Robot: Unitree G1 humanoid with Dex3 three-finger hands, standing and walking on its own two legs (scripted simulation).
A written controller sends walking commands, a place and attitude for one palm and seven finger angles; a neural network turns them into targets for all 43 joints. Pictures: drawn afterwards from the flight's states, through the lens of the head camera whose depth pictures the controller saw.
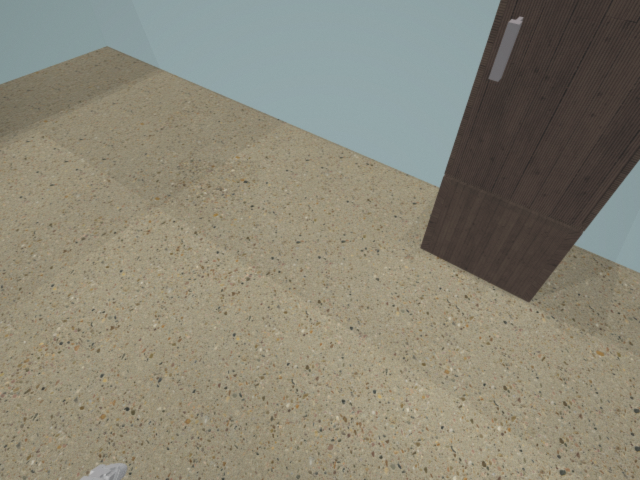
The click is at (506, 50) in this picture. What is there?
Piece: cupboard door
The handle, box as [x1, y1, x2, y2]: [488, 16, 523, 81]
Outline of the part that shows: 523,17 519,16 515,20 511,19 508,22 488,78 497,81 501,77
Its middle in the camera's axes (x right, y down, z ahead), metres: +0.46 -0.47 +0.96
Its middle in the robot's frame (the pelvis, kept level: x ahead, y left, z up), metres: +1.07 -0.41 +0.09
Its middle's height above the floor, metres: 0.86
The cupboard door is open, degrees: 0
